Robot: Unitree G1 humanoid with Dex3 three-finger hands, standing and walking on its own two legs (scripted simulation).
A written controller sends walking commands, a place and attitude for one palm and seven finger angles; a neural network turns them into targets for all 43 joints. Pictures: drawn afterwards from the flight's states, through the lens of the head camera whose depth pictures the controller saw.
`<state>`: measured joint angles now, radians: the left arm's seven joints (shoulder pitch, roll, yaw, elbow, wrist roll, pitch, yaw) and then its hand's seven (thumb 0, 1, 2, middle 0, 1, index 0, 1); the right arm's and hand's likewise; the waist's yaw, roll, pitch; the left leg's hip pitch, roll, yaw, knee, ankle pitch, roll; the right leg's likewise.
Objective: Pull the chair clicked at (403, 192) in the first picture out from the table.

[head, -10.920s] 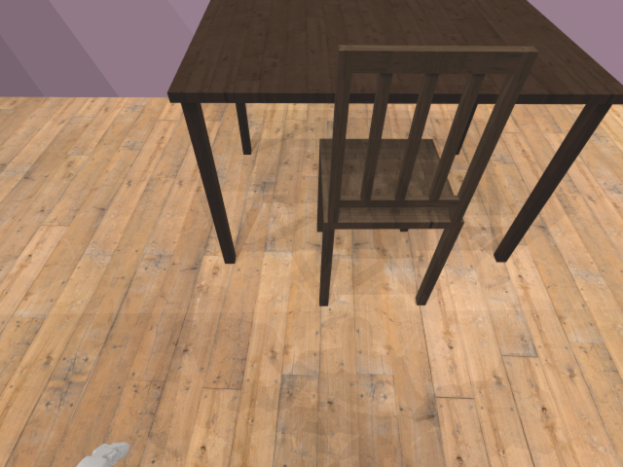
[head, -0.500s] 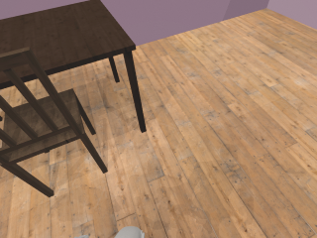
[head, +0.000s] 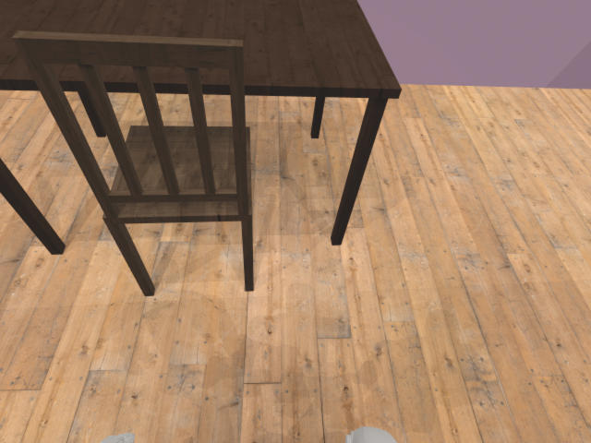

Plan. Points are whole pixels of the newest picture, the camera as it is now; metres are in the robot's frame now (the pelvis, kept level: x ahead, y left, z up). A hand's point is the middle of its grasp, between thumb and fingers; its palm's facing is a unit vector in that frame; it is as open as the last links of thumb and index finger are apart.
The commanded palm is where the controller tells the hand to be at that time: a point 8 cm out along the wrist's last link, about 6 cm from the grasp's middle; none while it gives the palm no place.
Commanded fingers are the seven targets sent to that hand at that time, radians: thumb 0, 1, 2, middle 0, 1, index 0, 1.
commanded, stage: turn to face it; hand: left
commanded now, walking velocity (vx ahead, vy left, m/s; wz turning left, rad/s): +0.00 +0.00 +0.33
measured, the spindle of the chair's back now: (159, 138) +0.69 +0.35 -0.06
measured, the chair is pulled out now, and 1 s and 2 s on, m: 0.00 0.00 0.00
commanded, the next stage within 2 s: take the last steps up to it in 0.32 s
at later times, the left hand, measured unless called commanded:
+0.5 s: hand out of the picture +0.04 +0.13 -0.15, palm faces +0.21 -0.94 -0.28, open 7.3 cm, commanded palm none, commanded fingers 0.00 0.90 0.90 -0.20 -0.30 -0.20 -0.30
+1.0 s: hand out of the picture -0.12 +0.16 -0.18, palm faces +0.39 -0.91 -0.17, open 7.4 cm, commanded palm none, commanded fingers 0.00 0.90 0.90 -0.20 -0.30 -0.20 -0.30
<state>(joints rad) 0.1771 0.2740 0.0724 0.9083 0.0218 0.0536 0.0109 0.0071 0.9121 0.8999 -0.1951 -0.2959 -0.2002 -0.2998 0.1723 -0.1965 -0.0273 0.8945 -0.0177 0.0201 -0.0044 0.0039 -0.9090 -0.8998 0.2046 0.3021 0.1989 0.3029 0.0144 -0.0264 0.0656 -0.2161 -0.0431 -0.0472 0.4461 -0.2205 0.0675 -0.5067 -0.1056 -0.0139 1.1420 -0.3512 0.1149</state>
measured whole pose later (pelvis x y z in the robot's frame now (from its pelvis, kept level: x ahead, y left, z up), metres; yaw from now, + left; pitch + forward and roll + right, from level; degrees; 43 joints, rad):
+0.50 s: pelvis +0.00 -0.07 +0.00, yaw +11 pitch -2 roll +2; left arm 0.23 0.14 0.03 0.94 0.02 0.00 0.02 0.01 0.91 0.90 -0.20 -0.30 -0.20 -0.30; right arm 0.30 -0.24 -0.08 1.01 -0.03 0.07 0.00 0.01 -0.91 -0.90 0.20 0.30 0.19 0.30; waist -0.03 0.06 0.03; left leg -0.46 -0.02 -0.06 1.12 -0.37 -0.04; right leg -0.18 -0.04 -0.11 0.48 -0.27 -0.05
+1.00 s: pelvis +0.06 +0.04 -0.02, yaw +14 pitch -1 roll +0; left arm 0.52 0.16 0.05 1.17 0.03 0.01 0.01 0.01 0.91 0.90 -0.20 -0.30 -0.20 -0.30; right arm 0.14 -0.16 -0.03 0.97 -0.03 -0.04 0.01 0.00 -0.91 -0.90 0.20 0.30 0.19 0.30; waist 0.09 -0.03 0.03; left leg -0.27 0.03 0.11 0.58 -0.28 0.02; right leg -0.23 -0.13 -0.08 0.85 -0.50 0.02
